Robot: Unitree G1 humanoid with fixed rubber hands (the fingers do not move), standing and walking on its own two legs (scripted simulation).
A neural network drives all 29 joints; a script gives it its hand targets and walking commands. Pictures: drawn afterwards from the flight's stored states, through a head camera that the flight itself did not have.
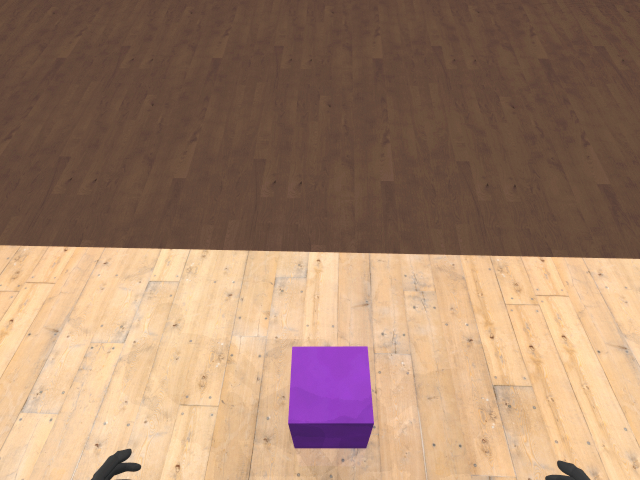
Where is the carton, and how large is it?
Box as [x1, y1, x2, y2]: [288, 346, 373, 447]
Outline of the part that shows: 292,347 288,424 294,447 366,447 373,424 367,346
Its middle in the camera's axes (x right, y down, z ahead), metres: +0.03 +0.46 +1.10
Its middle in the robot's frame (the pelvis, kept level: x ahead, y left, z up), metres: +0.43 +0.01 -0.66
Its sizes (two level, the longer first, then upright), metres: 0.210 0.200 0.250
